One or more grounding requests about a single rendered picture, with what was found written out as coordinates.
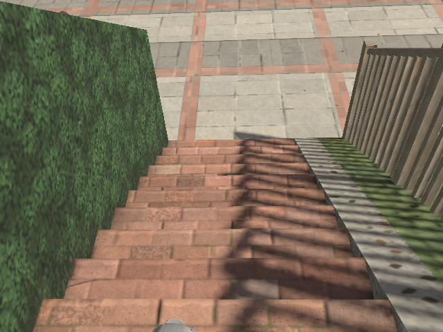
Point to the stairs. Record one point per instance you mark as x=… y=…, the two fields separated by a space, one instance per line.
x=227 y=236

